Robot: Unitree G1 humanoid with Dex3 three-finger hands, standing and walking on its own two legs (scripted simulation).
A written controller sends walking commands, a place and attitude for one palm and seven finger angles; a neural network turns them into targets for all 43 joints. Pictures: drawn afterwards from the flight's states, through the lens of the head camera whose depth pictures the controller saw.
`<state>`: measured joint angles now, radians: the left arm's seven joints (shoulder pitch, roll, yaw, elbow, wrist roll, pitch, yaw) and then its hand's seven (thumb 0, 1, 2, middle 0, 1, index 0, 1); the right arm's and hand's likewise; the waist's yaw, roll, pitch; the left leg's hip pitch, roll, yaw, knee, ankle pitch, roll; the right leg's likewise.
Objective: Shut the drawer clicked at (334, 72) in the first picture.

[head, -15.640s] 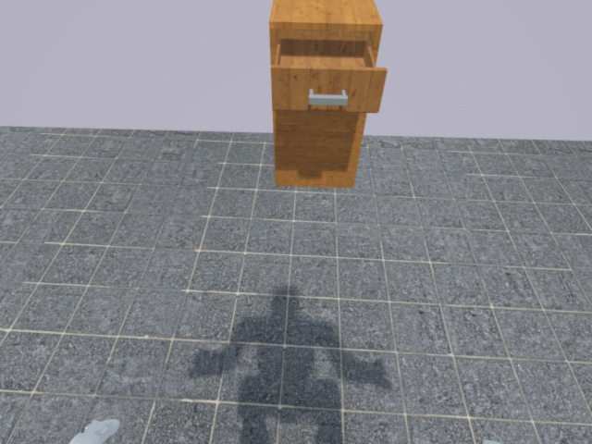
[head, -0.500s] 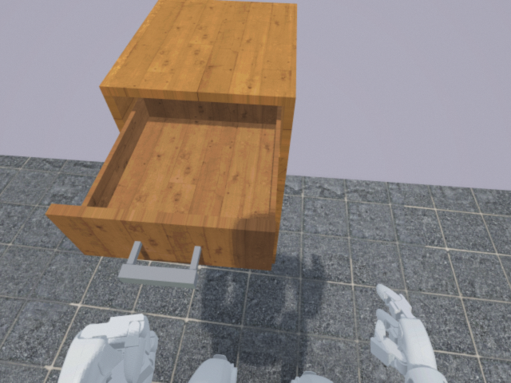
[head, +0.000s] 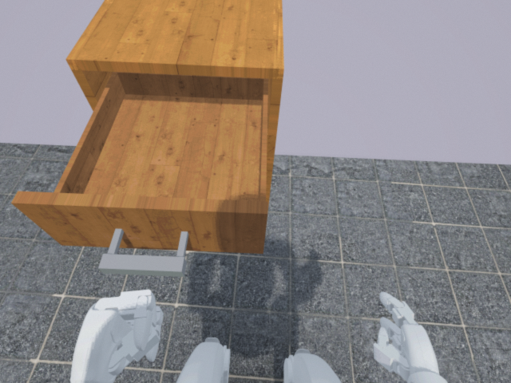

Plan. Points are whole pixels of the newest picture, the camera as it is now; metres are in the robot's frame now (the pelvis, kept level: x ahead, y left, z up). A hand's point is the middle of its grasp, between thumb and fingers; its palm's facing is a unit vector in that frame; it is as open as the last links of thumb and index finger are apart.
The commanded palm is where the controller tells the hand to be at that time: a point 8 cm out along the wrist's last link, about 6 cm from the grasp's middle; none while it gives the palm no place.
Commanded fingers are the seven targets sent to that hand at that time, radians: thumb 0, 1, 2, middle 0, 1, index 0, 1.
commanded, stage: bring the fist close to the handle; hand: left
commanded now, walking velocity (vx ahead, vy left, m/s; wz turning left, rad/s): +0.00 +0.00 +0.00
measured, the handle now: (147, 251) +0.31 +0.18 +0.02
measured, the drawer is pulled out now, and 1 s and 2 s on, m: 0.29 0.29 0.18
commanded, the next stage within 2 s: push the drawer shut in 0.60 s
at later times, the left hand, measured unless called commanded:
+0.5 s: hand (158, 318) +0.21 +0.14 +0.04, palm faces -0.01 -1.00 +0.01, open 3.3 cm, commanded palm +0.18 +0.19 +0.03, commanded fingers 0.00 0.90 0.90 -1.40 -1.60 -1.40 -1.60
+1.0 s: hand (170, 306) +0.23 +0.13 +0.02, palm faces -0.05 -1.00 -0.03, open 3.2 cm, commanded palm +0.22 +0.19 +0.03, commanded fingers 0.00 0.90 0.90 -1.40 -1.60 -1.40 -1.60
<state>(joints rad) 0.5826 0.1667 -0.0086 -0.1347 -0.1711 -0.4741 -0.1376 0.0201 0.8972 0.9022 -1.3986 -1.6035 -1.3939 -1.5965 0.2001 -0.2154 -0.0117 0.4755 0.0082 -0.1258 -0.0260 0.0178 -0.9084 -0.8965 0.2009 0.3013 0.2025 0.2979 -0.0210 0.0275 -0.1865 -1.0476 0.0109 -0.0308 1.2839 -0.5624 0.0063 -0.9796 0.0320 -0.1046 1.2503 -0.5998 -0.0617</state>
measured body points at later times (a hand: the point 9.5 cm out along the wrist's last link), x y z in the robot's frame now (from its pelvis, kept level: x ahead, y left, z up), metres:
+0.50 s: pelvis +0.00 +0.02 -0.01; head +0.09 +0.03 +0.43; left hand +0.20 +0.20 +0.04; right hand +0.20 -0.20 -0.09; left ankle +0.03 +0.11 -0.63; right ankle +0.00 -0.09 -0.63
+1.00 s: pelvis +0.01 +0.01 -0.01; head +0.10 +0.02 +0.43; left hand +0.22 +0.19 +0.03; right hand +0.20 -0.21 -0.09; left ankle +0.03 +0.11 -0.63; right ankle +0.00 -0.09 -0.63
